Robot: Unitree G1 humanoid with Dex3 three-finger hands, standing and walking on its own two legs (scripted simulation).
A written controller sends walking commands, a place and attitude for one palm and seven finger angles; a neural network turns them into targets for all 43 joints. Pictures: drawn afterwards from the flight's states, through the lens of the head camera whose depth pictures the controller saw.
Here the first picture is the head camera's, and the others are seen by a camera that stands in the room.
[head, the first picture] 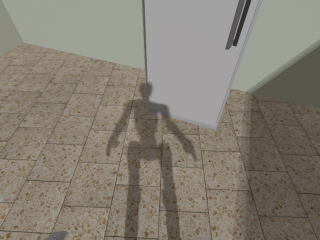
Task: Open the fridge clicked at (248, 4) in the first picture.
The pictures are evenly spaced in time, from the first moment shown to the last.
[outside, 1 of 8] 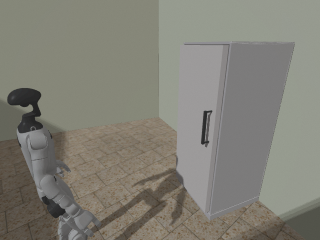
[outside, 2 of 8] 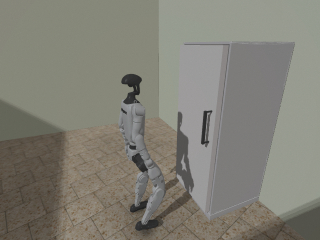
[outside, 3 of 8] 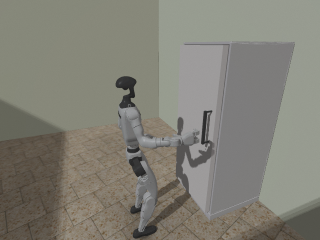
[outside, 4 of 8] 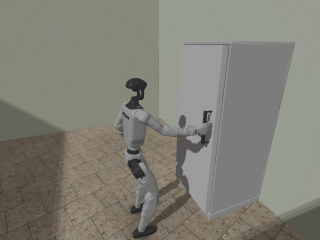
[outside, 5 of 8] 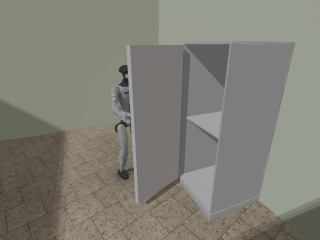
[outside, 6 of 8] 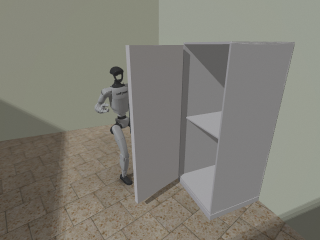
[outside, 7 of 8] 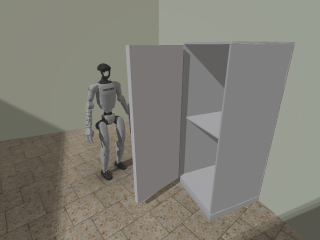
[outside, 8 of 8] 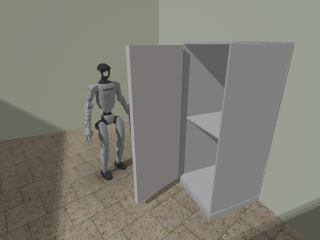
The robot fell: no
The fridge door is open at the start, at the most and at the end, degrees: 0 76 71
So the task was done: yes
